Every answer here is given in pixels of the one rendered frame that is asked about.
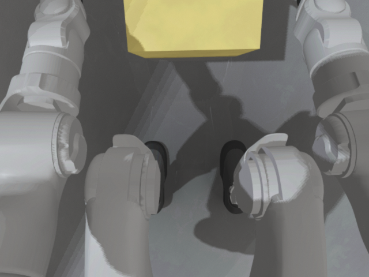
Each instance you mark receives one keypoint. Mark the carton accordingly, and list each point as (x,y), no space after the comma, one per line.
(192,28)

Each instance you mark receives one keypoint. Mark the robot right forearm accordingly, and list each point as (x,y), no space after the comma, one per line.
(336,56)

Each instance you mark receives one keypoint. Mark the robot right foot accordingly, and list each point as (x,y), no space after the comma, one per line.
(230,156)

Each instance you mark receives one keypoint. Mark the left robot upper arm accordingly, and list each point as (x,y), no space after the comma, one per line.
(39,150)

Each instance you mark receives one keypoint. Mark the right robot upper arm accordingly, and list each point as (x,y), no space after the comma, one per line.
(341,148)

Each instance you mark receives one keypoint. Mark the robot left forearm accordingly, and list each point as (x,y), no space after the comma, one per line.
(52,62)

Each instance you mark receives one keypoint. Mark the robot left thigh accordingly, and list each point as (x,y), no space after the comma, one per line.
(116,230)

